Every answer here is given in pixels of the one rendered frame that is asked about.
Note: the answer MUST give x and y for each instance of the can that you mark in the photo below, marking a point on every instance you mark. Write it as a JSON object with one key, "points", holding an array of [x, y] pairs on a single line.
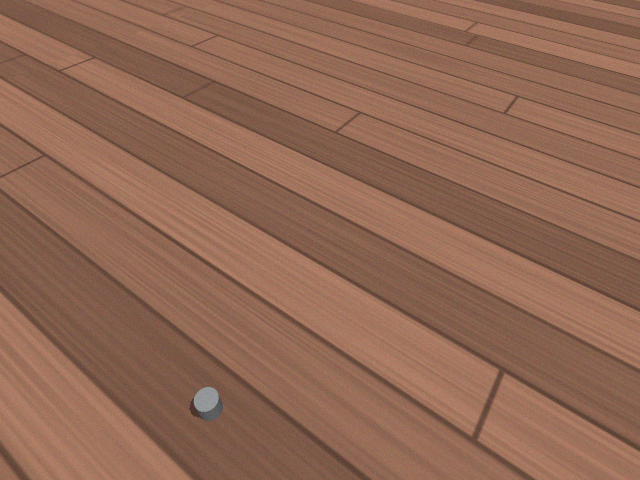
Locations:
{"points": [[208, 403]]}

